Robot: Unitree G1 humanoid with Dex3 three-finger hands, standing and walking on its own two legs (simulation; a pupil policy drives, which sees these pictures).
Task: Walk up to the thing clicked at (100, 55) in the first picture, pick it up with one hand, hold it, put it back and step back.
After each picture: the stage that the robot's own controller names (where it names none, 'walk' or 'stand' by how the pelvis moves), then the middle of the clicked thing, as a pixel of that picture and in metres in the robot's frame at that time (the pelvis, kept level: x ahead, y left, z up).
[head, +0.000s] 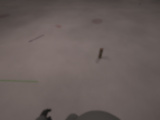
stand; (100, 53) +1.32 -0.16 -0.65
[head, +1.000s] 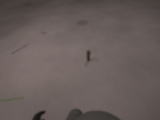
walk; (88, 55) +1.20 +0.16 -0.63
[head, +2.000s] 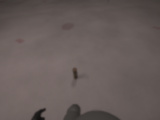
walk; (75, 73) +0.72 +0.28 -0.64
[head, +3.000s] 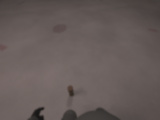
walk; (70, 91) +0.42 +0.22 -0.63
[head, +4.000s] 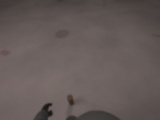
stand; (70, 100) +0.34 +0.23 -0.65
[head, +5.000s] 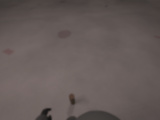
stand; (72, 99) +0.36 +0.21 -0.66
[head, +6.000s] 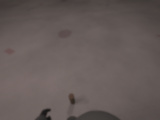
stand; (72, 99) +0.35 +0.22 -0.66
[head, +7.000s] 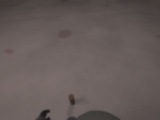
stand; (72, 99) +0.35 +0.22 -0.66
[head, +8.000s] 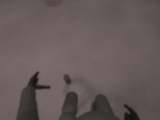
go down; (67, 79) +0.39 +0.22 -0.52
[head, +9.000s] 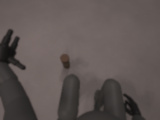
go down; (65, 62) +0.44 +0.23 -0.29
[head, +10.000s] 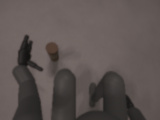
close in; (53, 53) +0.43 +0.25 -0.19
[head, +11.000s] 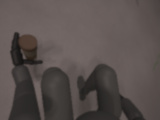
close; (30, 50) +0.43 +0.28 -0.16
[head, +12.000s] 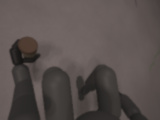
lift; (29, 51) +0.41 +0.28 -0.16
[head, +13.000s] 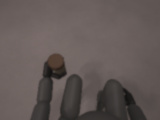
lift; (59, 68) +0.32 +0.23 -0.03
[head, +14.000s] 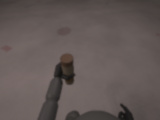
hold; (68, 71) +0.33 +0.17 +0.07
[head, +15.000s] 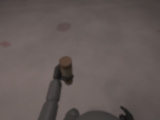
hold; (67, 72) +0.33 +0.18 +0.03
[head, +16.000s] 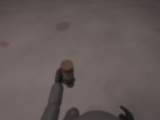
crouch; (68, 75) +0.32 +0.16 +0.02
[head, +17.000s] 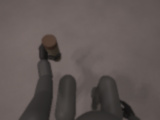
crouch; (53, 51) +0.46 +0.23 -0.06
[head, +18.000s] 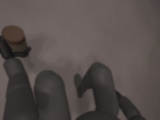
lower; (19, 45) +0.46 +0.29 -0.17
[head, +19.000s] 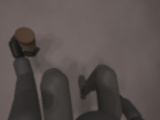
lower; (29, 45) +0.44 +0.29 -0.17
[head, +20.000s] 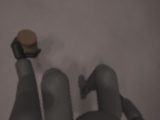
lower; (30, 47) +0.44 +0.28 -0.17
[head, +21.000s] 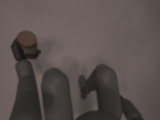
lower; (30, 48) +0.43 +0.28 -0.17
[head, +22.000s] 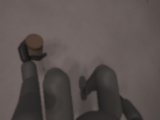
draw back; (36, 50) +0.43 +0.26 -0.17
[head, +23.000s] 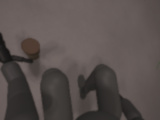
rise; (32, 51) +0.42 +0.27 -0.17
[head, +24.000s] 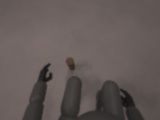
walk; (71, 64) +0.44 +0.20 -0.34
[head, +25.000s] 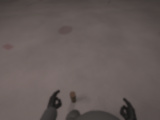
stand; (73, 97) +0.36 +0.18 -0.60
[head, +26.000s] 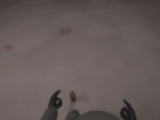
stand; (72, 97) +0.38 +0.19 -0.60
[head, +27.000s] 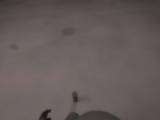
stand; (75, 97) +0.37 +0.18 -0.64
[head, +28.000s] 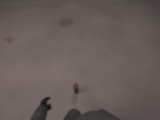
walk; (76, 88) +0.42 +0.15 -0.63
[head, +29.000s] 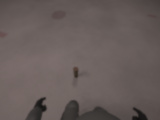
walk; (75, 72) +0.60 +0.19 -0.63
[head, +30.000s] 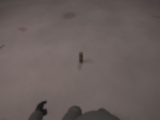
walk; (81, 57) +0.95 +0.21 -0.62
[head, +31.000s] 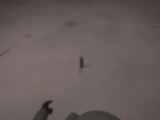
stand; (81, 62) +1.00 +0.19 -0.64
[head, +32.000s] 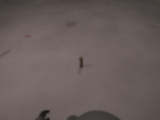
stand; (81, 62) +1.01 +0.20 -0.66
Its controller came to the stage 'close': yes
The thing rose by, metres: 0.68
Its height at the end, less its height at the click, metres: +0.00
